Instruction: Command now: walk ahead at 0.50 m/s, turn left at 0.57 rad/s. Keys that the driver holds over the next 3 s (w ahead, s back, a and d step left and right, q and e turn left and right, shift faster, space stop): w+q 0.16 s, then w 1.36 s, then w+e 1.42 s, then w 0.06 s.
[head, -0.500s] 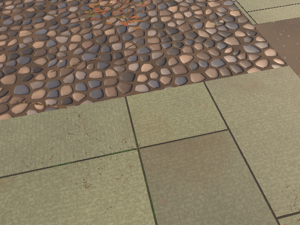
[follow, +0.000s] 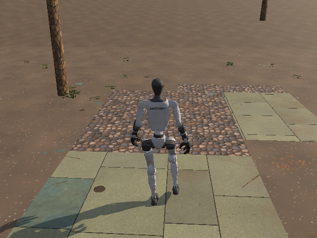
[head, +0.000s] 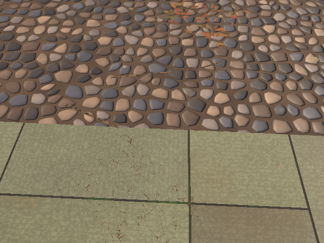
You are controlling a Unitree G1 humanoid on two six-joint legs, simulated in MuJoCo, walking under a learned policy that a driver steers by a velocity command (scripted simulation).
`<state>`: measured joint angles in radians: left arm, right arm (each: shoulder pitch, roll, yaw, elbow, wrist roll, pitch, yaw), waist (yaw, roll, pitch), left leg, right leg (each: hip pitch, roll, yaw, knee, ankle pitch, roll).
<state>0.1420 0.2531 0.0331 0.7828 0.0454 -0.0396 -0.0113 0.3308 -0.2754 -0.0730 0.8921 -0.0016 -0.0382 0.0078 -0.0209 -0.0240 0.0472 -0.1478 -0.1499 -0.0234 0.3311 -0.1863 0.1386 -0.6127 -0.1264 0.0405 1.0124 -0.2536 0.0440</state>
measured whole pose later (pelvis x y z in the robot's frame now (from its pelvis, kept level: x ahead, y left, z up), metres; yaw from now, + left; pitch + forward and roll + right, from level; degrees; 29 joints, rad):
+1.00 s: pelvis +0.52 +0.06 +0.01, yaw +12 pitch +0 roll +0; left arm 0.25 0.27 0.05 0.89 0.03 -0.03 -0.03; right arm 0.34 -0.24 -0.03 0.91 -0.01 -0.08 0.01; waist -0.01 -0.04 0.02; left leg -0.12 -0.07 0.08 0.29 -0.17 0.09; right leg -0.53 -0.08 -0.01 1.02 -0.24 -0.03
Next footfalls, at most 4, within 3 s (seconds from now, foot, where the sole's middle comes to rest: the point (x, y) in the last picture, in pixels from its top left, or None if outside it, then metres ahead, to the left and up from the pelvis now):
0.26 right None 0.33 -0.13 -0.78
0.76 left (133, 228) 0.53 0.12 -0.78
1.32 right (160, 158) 0.87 0.01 -0.78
1.84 left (114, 118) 1.12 0.24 -0.78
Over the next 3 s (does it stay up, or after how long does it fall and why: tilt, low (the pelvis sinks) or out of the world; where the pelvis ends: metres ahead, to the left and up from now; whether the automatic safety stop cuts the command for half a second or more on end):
stays up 1.57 0.00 -0.02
